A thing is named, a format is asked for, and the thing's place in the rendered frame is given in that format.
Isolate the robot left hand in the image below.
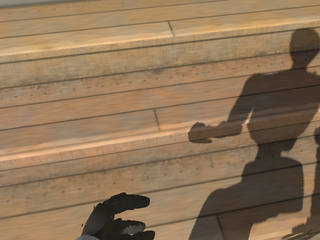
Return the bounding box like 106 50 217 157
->
81 192 155 240

